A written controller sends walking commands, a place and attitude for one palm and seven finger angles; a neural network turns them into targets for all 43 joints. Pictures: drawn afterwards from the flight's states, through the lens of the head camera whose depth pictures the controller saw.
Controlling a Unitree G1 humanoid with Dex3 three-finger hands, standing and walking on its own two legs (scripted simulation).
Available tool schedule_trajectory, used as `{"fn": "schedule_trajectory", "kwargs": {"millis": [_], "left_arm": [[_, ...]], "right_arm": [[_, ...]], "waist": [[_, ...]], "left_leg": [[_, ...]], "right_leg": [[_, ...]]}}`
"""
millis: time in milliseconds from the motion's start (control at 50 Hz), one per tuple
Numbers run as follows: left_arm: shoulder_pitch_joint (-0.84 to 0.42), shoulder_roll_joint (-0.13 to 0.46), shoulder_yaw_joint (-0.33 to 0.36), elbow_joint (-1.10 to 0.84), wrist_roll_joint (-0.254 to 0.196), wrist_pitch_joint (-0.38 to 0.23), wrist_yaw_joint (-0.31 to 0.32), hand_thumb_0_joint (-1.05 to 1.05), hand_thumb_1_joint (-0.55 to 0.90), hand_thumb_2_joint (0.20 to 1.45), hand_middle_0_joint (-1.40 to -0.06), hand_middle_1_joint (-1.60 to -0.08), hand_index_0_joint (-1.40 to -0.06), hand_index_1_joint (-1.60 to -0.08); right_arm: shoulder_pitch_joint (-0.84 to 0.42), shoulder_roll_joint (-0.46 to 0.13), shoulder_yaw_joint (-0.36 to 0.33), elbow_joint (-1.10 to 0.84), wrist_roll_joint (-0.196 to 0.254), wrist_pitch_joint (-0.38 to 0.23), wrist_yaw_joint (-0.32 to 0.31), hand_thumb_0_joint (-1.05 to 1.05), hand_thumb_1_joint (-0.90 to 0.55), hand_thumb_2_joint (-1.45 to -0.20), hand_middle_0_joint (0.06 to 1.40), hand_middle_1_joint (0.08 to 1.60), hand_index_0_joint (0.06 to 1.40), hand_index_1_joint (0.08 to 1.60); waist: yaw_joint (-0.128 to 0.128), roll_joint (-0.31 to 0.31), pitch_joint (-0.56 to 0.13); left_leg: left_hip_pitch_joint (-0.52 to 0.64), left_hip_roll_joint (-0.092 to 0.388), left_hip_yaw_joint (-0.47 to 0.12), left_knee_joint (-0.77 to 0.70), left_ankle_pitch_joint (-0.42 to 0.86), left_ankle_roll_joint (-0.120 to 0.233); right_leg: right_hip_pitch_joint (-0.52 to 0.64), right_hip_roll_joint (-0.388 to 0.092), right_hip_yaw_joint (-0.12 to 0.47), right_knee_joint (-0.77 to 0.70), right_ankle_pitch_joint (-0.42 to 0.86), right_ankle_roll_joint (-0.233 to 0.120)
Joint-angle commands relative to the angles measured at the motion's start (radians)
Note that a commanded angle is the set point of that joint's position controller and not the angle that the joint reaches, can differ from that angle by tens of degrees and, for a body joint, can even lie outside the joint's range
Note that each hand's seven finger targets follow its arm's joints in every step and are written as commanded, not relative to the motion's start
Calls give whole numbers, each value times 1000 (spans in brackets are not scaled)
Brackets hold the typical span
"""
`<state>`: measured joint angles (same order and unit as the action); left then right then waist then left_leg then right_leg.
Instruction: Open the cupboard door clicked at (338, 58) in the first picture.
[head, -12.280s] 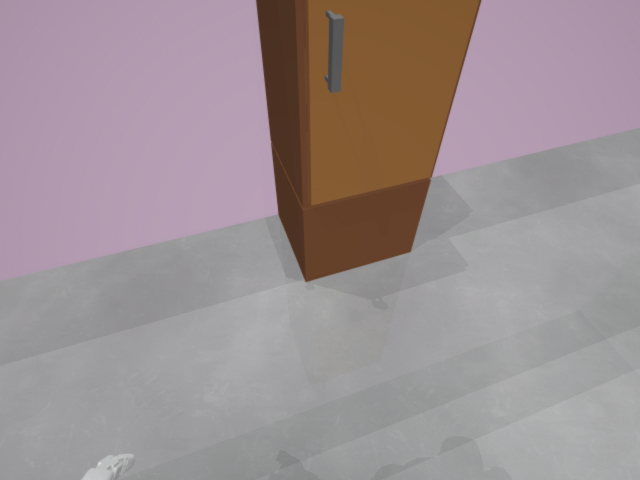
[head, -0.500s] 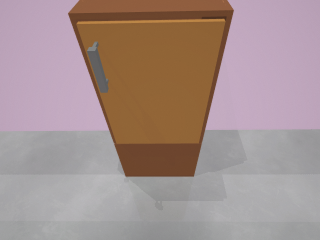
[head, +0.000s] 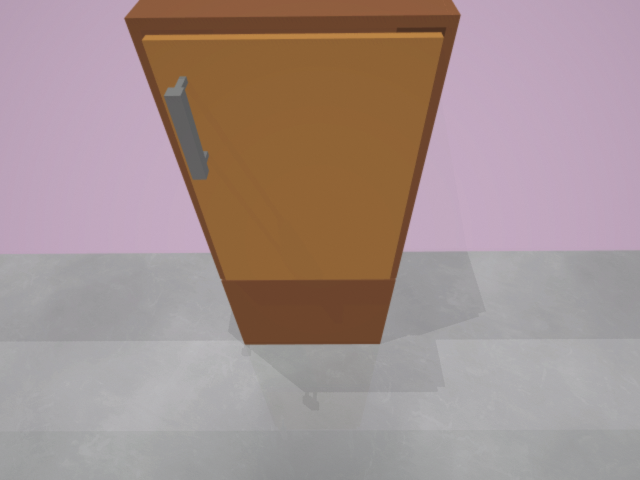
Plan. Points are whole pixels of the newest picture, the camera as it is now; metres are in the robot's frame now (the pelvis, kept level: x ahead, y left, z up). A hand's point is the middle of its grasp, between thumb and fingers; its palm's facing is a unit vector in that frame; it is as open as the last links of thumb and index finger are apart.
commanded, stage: look again from close up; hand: left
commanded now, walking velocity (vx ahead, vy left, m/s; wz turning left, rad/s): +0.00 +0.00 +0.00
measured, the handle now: (191, 129) +0.59 +0.24 +0.12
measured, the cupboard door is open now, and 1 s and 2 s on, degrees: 0 0 0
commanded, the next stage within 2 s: raise the hand with hooked fingers in 0.46 s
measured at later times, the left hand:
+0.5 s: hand out of the picture +0.05 +0.17 -0.17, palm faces +0.03 -0.98 -0.22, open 7.3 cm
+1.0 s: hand (167, 463) +0.15 +0.19 -0.04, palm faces +0.09 -1.00 +0.01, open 8.7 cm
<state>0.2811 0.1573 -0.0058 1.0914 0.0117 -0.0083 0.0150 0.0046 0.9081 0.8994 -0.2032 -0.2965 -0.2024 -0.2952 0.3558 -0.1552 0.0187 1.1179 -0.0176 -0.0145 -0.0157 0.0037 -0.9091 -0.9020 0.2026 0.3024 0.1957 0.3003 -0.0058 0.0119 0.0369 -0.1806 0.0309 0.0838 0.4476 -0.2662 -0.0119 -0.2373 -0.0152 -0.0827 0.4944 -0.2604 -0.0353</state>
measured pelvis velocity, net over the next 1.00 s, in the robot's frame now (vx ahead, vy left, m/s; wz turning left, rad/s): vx -0.02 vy -0.01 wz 0.03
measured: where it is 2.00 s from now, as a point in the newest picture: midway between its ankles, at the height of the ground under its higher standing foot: outside the picture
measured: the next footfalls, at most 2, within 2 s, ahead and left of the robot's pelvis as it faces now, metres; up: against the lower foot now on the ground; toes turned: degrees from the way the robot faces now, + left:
none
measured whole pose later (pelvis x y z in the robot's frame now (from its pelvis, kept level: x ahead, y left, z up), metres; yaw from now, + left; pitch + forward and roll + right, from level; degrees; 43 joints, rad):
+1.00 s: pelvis -0.02 -0.01 -0.06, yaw +2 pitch +9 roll +1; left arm 0.42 0.18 0.19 0.17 -0.27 -0.46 -0.35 0.01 0.59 0.76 -0.23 -0.50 -0.23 -0.50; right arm 0.14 -0.29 -0.06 0.50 0.03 -0.25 -0.03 0.01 -0.90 -0.90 0.20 0.30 0.20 0.30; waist 0.04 -0.03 -0.07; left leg -0.65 0.04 0.04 0.95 -0.46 -0.02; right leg -0.68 -0.04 -0.11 0.96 -0.44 -0.05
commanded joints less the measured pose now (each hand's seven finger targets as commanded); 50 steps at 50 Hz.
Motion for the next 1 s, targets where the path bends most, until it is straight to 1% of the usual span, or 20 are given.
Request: {"fn": "schedule_trajectory", "kwargs": {"millis": [0, 280, 520, 540, 560, 580, 600, 620, 640, 660, 680, 700, 720, 740, 780, 800, 840, 880, 920, 980], "left_arm": [[34, 117, 19, -25, -2, -23, 15, 0, 900, 900, -200, -300, -200, -300], [19, 133, 28, -13, 1, -30, 18, 0, 900, 900, -200, -300, -200, -300], [-12, 167, 40, -28, 2, -31, 15, 0, 900, 900, -200, -300, -200, -300], [134, 144, 41, 25, 2, -36, 61, 0, 900, 900, -200, -300, -200, -300], [-665, 371, 161, -1514, -200, -276, 43, 0, 877, 890, -202, -315, -202, -315], [-155, 308, 175, -1208, -110, -221, 76, 0, 853, 880, -203, -330, -203, -330], [-116, 230, 140, -1149, -143, -179, 125, 0, 830, 870, -205, -345, -205, -345], [160, 1, 23, -970, -163, -93, 109, 0, 807, 860, -207, -360, -207, -360], [-26, 57, 75, -1160, -193, -130, 88, 0, 783, 850, -208, -375, -208, -375], [-3, 114, 149, -1152, -184, -182, 65, 0, 760, 840, -210, -390, -210, -390], [86, 95, 168, -1054, -184, -233, 35, 0, 737, 830, -212, -405, -212, -405], [206, 77, 191, -940, -193, -273, -8, 0, 713, 820, -213, -420, -213, -420], [279, 35, 189, -867, -207, -330, -58, 0, 690, 810, -215, -435, -215, -435], [335, 25, 207, -835, -229, -402, -116, 0, 667, 800, -217, -450, -217, -450], [352, 32, 210, -875, -268, -541, -249, 0, 620, 780, -220, -480, -220, -480], [366, 71, 247, -849, -279, -582, -322, 0, 597, 770, -222, -495, -222, -495], [284, 142, 276, -947, -294, -589, -398, 0, 550, 750, -225, -525, -225, -525], [142, 176, 290, -1084, -319, -548, -404, 0, 503, 730, -228, -555, -228, -555], [-29, 208, 315, -1214, -337, -536, -364, 0, 457, 710, -232, -585, -232, -585], [-144, 191, 291, -1395, -320, -591, -279, 0, 387, 680, -237, -630, -237, -630]], "right_arm": [[36, -78, -19, -23, 4, -25, -15, 0, -900, -900, 200, 300, 200, 300], [-11, -94, -30, -14, 3, -23, -23, 0, -900, -900, 200, 300, 200, 300], [-64, -131, -35, -26, 1, -24, -24, 0, -900, -900, 200, 300, 200, 300], [-173, -133, -50, -93, 18, -16, -14, 0, -900, -900, 200, 300, 200, 300], [-150, -274, -57, -435, 65, -182, -55, 0, -900, -900, 200, 300, 200, 300], [-182, -189, -42, -375, 36, -260, -89, 0, -900, -900, 200, 300, 200, 300], [-200, -200, -50, -329, 53, -275, -96, 0, -900, -900, 200, 300, 200, 300], [-158, -153, -52, -334, 68, -270, -86, 0, -900, -900, 200, 300, 200, 300], [-196, -198, -66, -421, 72, -286, -80, 0, -900, -900, 200, 300, 200, 300], [-173, -212, -94, -437, 51, -295, -82, 0, -900, -900, 200, 300, 200, 300], [-179, -206, -98, -455, 38, -301, -80, 0, -900, -900, 200, 300, 200, 300], [-183, -204, -102, -485, 39, -301, -68, 0, -900, -900, 200, 300, 200, 300], [-191, -195, -101, -508, 33, -296, -53, 0, -900, -900, 200, 300, 200, 300], [-211, -198, -108, -529, 30, -293, -40, 0, -900, -900, 200, 300, 200, 300], [-235, -209, -117, -588, 30, -297, -12, 0, -900, -900, 200, 300, 200, 300], [-229, -221, -124, -616, 36, -294, 6, 0, -900, -900, 200, 300, 200, 300], [-253, -229, -116, -683, 46, -288, 11, 0, -900, -900, 200, 300, 200, 300], [-263, -227, -109, -743, 55, -278, -6, 0, -900, -900, 200, 300, 200, 300], [-236, -219, -104, -763, 52, -275, -19, 0, -900, -900, 200, 300, 200, 300], [-178, -193, -88, -733, 45, -283, -38, 0, -900, -900, 200, 300, 200, 300]], "waist": [[10, 3, 4], [6, -37, -2], [11, -6, -22], [64, -84, 12], [-62, 128, -458], [25, 293, -445], [13, 284, -332], [-12, 127, -232], [-24, 26, -109], [-34, -84, -146], [-14, -175, -92], [17, -209, -53], [39, -308, -33], [56, -344, -40], [72, -301, -116], [84, -179, -151], [86, -49, -240], [67, -28, -303], [33, -4, -317], [-1, 87, -360]], "left_leg": [[-51, 80, -85, -86, 99, 42], [0, 82, -73, -57, 178, 33], [25, 86, -74, -55, 225, 31], [-102, 76, 2, 203, 79, -6], [119, -35, -41, 18, 280, 47], [192, -26, -16, -12, 485, 61], [129, -7, -40, 7, 399, 30], [72, 3, -56, 11, 398, 39], [4, -3, -76, 40, 369, 36], [-31, -15, -58, 86, 323, 39], [-109, -23, -59, 118, 255, 38], [-186, -34, -67, 138, 207, 29], [-282, -40, -68, 168, 148, 19], [-357, -44, -63, 213, 103, 10], [-441, -58, -50, 295, 59, -1], [-437, -67, -44, 333, 74, -6], [-462, -78, -14, 380, 51, 4], [-476, -82, -3, 405, 4, 19], [-478, -70, -24, 420, -59, 27], [-396, -44, -60, 427, -28, 36]], "right_leg": [[43, -99, 114, -81, 122, -20], [53, -112, 121, -72, 287, -22], [85, -118, 119, -80, 344, -25], [108, -200, 221, -104, 812, 62], [222, -114, 172, -5, 718, -11], [216, -35, 117, 38, 510, -28], [111, -30, 53, 3, 312, -17], [50, -20, 25, -5, 298, 2], [-12, -19, 21, 4, 326, 11], [-58, -15, 8, 19, 295, 21], [-114, -12, 4, 36, 256, 36], [-134, -14, 6, 65, 230, 38], [-166, -12, 14, 104, 186, 47], [-186, -12, 31, 146, 163, 50], [-189, -26, 70, 222, 187, 47], [-178, -37, 96, 259, 222, 29], [-188, -50, 124, 278, 164, 20], [-202, -51, 159, 252, 25, 30], [-268, -40, 172, 233, -158, 34], [-293, -15, 135, 266, -124, 20]]}}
